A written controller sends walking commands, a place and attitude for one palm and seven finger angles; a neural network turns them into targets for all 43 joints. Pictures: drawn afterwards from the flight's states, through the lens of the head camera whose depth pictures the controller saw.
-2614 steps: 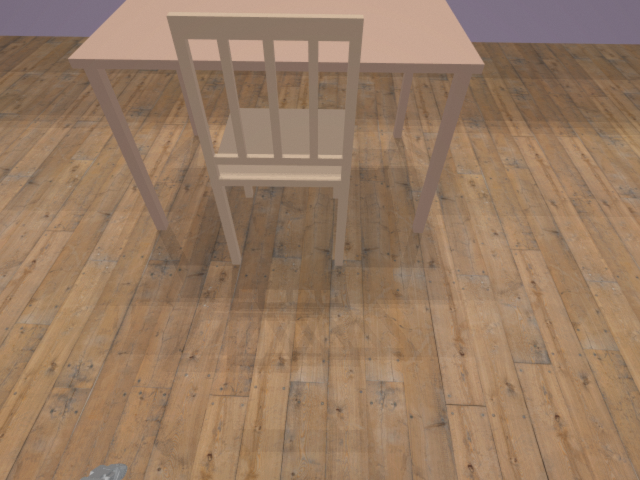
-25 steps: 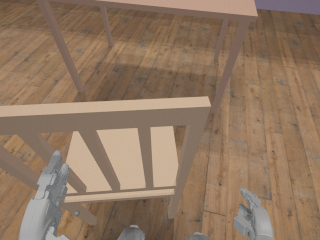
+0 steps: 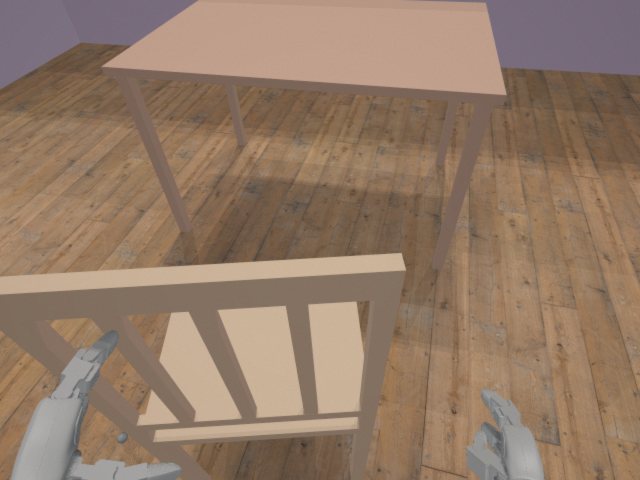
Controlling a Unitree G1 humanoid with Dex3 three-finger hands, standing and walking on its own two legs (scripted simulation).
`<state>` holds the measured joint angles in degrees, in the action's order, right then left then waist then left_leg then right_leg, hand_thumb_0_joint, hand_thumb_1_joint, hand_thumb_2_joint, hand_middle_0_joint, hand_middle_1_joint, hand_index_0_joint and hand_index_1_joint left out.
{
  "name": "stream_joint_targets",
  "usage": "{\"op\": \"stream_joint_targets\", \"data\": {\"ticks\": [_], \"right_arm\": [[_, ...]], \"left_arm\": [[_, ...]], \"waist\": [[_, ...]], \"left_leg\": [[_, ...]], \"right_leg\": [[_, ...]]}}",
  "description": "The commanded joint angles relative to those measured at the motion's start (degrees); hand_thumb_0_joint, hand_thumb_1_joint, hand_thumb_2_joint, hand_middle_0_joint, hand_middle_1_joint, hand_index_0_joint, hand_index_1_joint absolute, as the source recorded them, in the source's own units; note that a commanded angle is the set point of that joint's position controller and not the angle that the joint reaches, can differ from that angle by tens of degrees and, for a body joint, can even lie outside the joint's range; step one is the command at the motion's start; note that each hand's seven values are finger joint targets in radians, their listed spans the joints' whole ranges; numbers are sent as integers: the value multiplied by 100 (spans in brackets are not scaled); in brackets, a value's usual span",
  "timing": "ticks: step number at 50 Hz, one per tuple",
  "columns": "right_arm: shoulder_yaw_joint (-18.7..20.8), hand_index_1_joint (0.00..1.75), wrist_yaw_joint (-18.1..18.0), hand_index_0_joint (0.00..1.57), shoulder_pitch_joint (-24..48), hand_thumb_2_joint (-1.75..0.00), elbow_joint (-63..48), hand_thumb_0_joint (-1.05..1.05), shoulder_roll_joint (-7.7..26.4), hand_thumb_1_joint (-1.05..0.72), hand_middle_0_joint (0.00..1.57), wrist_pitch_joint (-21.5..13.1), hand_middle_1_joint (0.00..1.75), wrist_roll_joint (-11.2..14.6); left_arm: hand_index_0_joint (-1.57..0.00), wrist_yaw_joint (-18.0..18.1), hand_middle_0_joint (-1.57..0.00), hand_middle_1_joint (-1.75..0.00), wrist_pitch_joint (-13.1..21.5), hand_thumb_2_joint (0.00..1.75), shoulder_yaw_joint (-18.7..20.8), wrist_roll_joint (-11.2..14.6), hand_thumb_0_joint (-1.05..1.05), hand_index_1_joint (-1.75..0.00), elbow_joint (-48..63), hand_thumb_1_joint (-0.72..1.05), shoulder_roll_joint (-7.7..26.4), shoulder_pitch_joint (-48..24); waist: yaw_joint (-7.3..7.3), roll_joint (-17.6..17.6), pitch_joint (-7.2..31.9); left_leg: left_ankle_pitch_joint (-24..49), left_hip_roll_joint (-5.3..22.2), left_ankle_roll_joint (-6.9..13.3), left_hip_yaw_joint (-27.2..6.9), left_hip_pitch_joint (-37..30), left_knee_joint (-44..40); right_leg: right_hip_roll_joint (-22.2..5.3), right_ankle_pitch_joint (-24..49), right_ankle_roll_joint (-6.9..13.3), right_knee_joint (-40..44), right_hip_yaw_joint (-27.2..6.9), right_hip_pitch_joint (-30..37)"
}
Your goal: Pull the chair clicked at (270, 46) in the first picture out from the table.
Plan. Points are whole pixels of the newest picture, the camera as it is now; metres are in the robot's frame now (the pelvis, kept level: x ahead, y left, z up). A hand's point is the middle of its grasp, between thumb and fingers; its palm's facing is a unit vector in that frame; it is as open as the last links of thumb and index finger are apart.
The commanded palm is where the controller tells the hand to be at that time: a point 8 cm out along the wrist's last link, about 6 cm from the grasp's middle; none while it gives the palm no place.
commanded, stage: draw the hand back to the body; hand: left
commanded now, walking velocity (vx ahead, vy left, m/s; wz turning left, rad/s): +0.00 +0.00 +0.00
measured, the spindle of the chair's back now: (230, 369) +0.28 +0.16 -0.05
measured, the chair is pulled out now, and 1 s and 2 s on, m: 0.68 0.68 0.68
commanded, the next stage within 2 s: step back with the hand held close in 0.80 s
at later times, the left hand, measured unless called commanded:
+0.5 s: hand (73, 405) +0.16 +0.26 +0.11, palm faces +0.35 -0.77 -0.54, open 7.0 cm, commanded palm +0.14 +0.29 +0.20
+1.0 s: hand (58, 327) +0.20 +0.25 +0.19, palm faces +0.44 -0.77 -0.45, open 7.4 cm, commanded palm +0.14 +0.29 +0.20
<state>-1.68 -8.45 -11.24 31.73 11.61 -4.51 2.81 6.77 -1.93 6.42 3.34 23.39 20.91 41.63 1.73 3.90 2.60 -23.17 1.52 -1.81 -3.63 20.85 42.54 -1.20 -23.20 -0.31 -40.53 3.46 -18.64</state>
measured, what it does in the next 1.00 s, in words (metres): stands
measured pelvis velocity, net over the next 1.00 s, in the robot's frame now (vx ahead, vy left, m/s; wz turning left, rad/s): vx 0.00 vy -0.01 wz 0.00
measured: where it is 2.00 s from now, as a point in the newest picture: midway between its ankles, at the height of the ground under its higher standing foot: outside the picture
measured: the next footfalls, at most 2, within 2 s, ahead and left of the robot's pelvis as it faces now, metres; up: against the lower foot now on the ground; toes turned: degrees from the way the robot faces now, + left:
none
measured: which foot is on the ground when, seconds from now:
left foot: down 0.00-1.00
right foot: down 0.00-1.00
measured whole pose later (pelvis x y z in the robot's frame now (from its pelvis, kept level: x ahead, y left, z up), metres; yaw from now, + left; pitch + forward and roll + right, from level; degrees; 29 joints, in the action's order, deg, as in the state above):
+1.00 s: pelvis +0.00 -0.01 +0.02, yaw +0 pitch -3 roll -1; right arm 0.5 -4.6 -9.5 37.2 14.0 -5.6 1.7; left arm 7.0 6.1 21.2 3.9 22.9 21.1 26.7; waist 2.1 5.1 -2.2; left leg -17.1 2.8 -1.8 -3.4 9.2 29.7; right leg 0.1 -17.2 0.7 -27.8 3.6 -7.2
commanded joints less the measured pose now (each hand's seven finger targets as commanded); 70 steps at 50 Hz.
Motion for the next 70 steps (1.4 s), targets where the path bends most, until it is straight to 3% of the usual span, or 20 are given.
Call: {"op": "stream_joint_targets", "data": {"ticks": [1,12,20,21,25,26,34,37,45,46,47,49,50,52,55,59,61,64,68,70], "right_arm": [[146,30,-35,20,782,-90,-803,0,596,-90,20,-446,30,-81],[139,30,102,20,874,-90,-444,0,667,-90,20,-851,30,-169],[116,30,157,20,896,-90,-283,0,712,-90,20,-1093,30,-167],[93,30,164,20,951,-90,-242,0,726,-90,20,-1108,30,-154],[118,30,188,20,904,-90,-232,0,735,-90,20,-1173,30,-173],[133,30,203,20,972,-90,-180,0,719,-90,20,-1171,30,-152],[284,30,279,20,1053,-90,-233,0,729,-90,20,-749,30,-177],[288,30,303,20,1083,-90,-274,0,700,-90,20,-685,30,-178],[337,30,270,20,1099,-90,-357,0,650,-90,20,-553,30,-152],[309,30,276,20,1104,-90,-351,0,675,-90,20,-559,30,-154],[420,30,327,20,790,-90,-444,0,852,-90,20,-424,30,-120],[438,30,380,20,780,-90,-374,0,710,-90,20,-274,30,-121],[448,30,403,20,832,-90,-420,0,732,-90,20,-203,30,-127],[485,30,417,20,825,-90,-477,0,755,-90,20,-93,30,-124],[561,30,404,20,923,-90,-579,0,763,-90,20,66,30,-137],[574,30,335,20,939,-90,-612,0,749,-90,20,71,30,-136],[591,30,295,20,936,-90,-521,0,742,-90,20,39,30,-140],[571,30,295,20,884,-90,-529,0,698,-90,20,7,30,-162],[532,30,282,20,825,-90,-532,0,735,-90,20,-89,30,-176],[512,30,271,20,773,-90,-547,0,730,-90,20,-128,30,-176]], "left_arm": [[-10,444,-10,-15,496,55,1341,-36,0,-15,1633,17,1055,-945],[-16,511,-16,-23,606,74,1751,-68,0,-23,1959,57,1252,-1770],[-19,621,-19,-29,624,88,2227,-69,0,-29,2644,86,1812,-2338],[-20,626,-20,-30,578,90,2298,-65,0,-30,2646,90,1924,-2417],[-20,614,-20,-30,624,90,2172,-77,0,-30,2560,90,1713,-2401],[-20,590,-20,-30,587,90,2160,-81,0,-30,2287,90,1612,-2304],[-20,302,-20,-30,771,90,1858,-12,0,-30,790,90,888,-2049],[-20,250,-20,-30,914,90,1924,-17,0,-30,908,90,935,-1959],[-20,236,-20,-30,1046,90,2218,17,0,-30,1093,90,1147,-1762],[-20,212,-20,-30,1050,90,1990,13,0,-30,1221,90,1021,-2018],[-20,231,-20,-30,1317,90,2991,67,0,-30,1714,90,2137,-2885],[-20,153,-20,-30,1308,90,2518,22,0,-30,794,90,1381,-1953],[-20,122,-20,-30,1315,90,2360,25,0,-30,765,90,1176,-1561],[-20,134,-20,-30,1357,90,2366,17,0,-30,890,90,1083,-988],[-20,176,-20,-30,1327,90,2437,-31,0,-30,1238,90,1178,-740],[-20,256,-20,-30,1344,90,2531,-32,0,-30,1674,90,1359,-769],[-20,311,-20,-30,1363,90,2686,-34,0,-30,1670,90,1486,-733],[-20,310,-20,-30,1364,90,2600,-19,0,-30,1625,90,1340,-617],[-20,323,-20,-30,1387,90,2509,-16,0,-30,1792,90,1301,-778],[-20,343,-20,-30,1394,90,2504,-16,0,-30,1789,90,1301,-852]], "waist": [[58,204,208],[106,290,259],[147,549,609],[159,758,520],[147,511,544],[142,569,378],[120,-566,-265],[187,-143,-116],[220,-65,5],[159,21,-92],[-26,-199,-631],[-113,-781,-404],[-111,-572,-242],[-83,-91,224],[-56,-215,532],[-48,-145,740],[-66,171,770],[-51,277,688],[-64,449,475],[-66,251,425]], "left_leg": [[1229,-14,218,80,-660,-1074],[1963,-23,232,163,-1410,-1433],[2478,2,234,159,-1673,-1482],[2378,-27,211,166,-1593,-1487],[2455,9,231,144,-1681,-1499],[2361,-9,223,178,-1615,-1485],[1680,13,310,257,-1374,-1599],[1704,-1,311,267,-1383,-1648],[1806,49,298,317,-1464,-1732],[1779,38,293,300,-1440,-1746],[1537,150,368,158,-932,-1428],[1363,80,300,105,-952,-1064],[1562,121,307,73,-952,-1119],[2385,276,331,-16,-998,-1458],[3291,422,342,-58,-987,-1511],[3602,585,363,-216,-945,-1650],[3550,656,404,-304,-894,-1763],[3200,732,404,-356,-641,-1797],[1972,773,431,-418,-40,-1951],[1270,698,411,-424,250,-1914]], "right_leg": [[-147,1167,173,1127,-21,419],[-194,2071,143,1394,-42,984],[-251,2528,132,1338,-33,1293],[-242,2461,155,1384,-63,1324],[-255,2492,120,1329,29,1286],[-236,2483,135,1408,-32,1252],[-253,2045,22,1699,-70,1000],[-266,2019,62,1715,-111,1129],[-239,2065,77,1788,-140,1203],[-239,2044,88,1815,-152,1169],[-589,2423,146,2225,-847,643],[-930,2567,291,2222,-932,658],[-963,2748,297,2094,-879,747],[-771,2966,192,1695,-539,1138],[-585,3141,75,1457,-325,1241],[-476,2875,23,1269,-248,1226],[-441,2588,15,1213,-252,1171],[-374,2036,3,1166,-222,1008],[-331,1507,12,1113,-281,938],[-360,1398,28,1195,-380,950]]}}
